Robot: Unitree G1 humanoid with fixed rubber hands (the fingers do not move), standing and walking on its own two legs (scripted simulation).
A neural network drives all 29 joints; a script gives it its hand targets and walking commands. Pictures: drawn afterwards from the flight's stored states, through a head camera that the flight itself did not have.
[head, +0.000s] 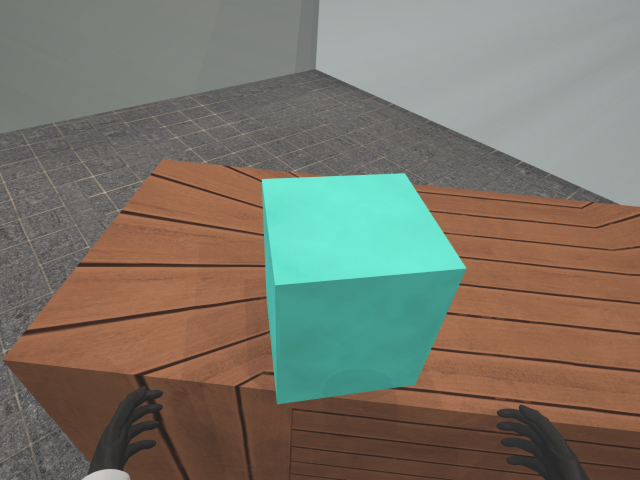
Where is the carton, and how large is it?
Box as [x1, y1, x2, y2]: [262, 173, 466, 403]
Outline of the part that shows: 404,173 262,179 266,297 277,403 410,385 415,383 466,268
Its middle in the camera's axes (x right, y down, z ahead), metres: +0.03 +0.07 +0.56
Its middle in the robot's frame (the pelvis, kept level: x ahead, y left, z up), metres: +0.39 -0.03 +0.06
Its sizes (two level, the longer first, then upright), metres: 0.210 0.200 0.250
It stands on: a pedestal, 0.71 m high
